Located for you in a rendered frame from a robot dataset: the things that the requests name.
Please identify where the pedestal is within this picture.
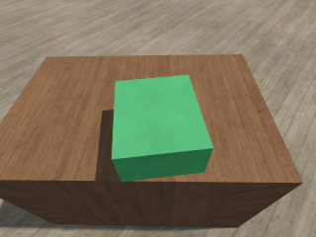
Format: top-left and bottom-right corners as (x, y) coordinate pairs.
(0, 54), (303, 228)

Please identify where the carton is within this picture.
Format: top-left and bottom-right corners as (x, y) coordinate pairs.
(112, 74), (213, 182)

